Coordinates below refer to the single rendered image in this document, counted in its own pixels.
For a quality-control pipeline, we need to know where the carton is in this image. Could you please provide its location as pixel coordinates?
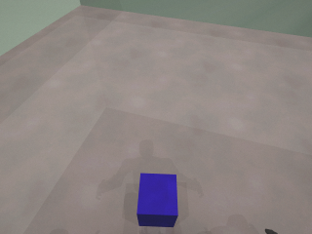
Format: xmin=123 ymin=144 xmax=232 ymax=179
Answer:
xmin=136 ymin=173 xmax=178 ymax=227

